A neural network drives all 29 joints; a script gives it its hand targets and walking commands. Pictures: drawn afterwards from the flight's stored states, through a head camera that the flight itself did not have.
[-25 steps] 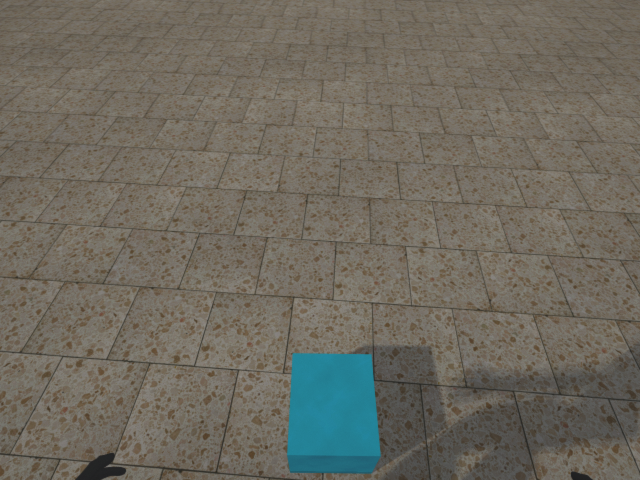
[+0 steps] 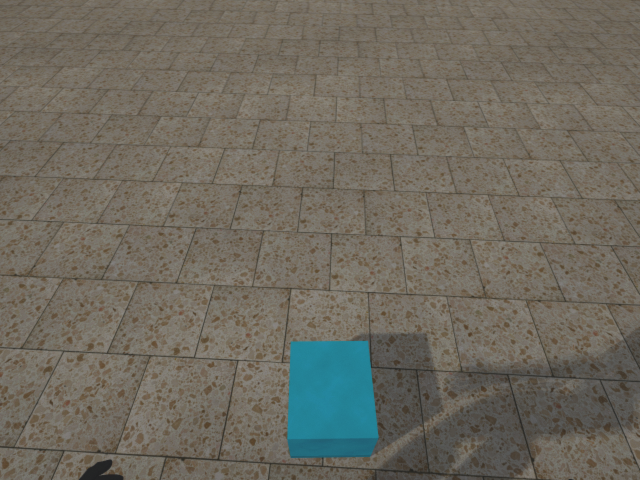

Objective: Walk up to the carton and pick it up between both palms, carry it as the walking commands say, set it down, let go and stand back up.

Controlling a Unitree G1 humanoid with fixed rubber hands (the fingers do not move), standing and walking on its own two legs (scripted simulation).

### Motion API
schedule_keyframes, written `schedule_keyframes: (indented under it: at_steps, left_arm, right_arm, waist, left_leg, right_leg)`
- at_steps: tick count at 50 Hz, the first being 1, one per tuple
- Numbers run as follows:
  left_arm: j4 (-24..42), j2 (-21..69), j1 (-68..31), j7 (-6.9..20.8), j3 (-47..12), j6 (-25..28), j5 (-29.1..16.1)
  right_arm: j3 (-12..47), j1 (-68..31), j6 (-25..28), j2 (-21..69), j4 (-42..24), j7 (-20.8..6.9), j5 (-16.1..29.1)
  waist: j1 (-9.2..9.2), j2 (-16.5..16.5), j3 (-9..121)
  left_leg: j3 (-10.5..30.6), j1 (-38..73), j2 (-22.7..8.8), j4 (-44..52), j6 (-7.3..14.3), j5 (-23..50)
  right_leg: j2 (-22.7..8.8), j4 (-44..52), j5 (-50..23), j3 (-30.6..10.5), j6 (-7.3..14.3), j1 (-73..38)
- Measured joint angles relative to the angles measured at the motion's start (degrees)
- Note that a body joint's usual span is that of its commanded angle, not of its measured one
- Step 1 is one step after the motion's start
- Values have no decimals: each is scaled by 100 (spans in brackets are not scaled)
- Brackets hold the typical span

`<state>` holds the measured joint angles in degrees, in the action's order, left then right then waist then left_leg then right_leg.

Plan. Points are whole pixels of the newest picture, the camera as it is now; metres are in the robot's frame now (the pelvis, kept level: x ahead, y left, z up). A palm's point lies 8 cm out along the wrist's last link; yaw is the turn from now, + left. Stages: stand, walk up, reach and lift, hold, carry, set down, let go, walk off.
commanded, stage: walk up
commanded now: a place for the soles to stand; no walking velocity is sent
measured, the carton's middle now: (329, 398) +0.46 -0.02 -0.68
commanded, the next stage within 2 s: reach and lift in 1.28 s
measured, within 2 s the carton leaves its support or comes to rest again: neither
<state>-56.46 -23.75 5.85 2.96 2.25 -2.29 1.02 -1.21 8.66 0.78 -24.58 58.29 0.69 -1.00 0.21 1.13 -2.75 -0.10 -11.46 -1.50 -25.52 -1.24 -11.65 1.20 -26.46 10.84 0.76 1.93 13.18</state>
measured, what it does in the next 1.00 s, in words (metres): stands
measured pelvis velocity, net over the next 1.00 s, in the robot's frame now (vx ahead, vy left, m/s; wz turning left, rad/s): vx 0.02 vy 0.00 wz -0.01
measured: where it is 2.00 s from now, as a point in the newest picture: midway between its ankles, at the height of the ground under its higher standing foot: outside the picture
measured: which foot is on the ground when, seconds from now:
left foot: down 0.00-1.00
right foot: down 0.00-1.00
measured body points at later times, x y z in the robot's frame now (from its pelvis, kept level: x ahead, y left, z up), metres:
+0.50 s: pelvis +0.02 +0.01 +0.00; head +0.04 +0.01 +0.45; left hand +0.14 +0.33 -0.11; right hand +0.11 -0.32 -0.11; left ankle +0.03 +0.14 -0.74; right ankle +0.04 -0.10 -0.74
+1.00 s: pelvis +0.02 +0.00 +0.00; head +0.04 +0.00 +0.45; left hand +0.14 +0.32 -0.11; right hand +0.11 -0.33 -0.11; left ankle +0.03 +0.14 -0.74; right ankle +0.04 -0.10 -0.74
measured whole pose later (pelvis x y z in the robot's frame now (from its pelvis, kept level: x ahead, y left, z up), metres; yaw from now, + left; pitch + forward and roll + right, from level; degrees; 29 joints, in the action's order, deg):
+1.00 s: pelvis +0.02 +0.00 +0.00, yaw -1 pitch -2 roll +0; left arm -55.6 -23.2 5.3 2.4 2.4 -2.3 0.7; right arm -1.2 7.1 0.5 -25.0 57.7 0.7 -0.4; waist 0.3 0.2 -4.2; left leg -0.5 -11.1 -1.9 -26.4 -1.3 -13.5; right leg 1.6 -26.2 12.0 0.3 1.8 12.5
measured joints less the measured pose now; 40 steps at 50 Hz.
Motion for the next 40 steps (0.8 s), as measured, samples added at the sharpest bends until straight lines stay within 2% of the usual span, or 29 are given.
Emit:
schedule_keyframes:
  at_steps: [23, 29, 40]
  left_arm:
    - [22, 21, -49, -48, 42, 0, -40]
    - [40, -36, -159, -62, 60, 7, -46]
    - [42, 37, 10, -41, 19, -13, -23]
  right_arm:
    - [-17, -26, 37, 54, -11, 20, 26]
    - [-27, -91, 46, 41, -60, 37, 32]
    - [-51, -187, -6, -87, -115, 25, 58]
  waist:
    - [3, -110, -20]
    - [-8, -26, -97]
    - [-16, -124, -76]
  left_leg:
    - [-23, 6, -8, -54, 35, -165]
    - [-63, 42, 56, -1, 59, -156]
    - [-47, 56, -22, -109, 1, -238]
  right_leg:
    - [10, 121, 71, -28, -43, -81]
    - [-54, 1, 143, -68, -77, -29]
    - [23, -67, 202, -50, -5, -57]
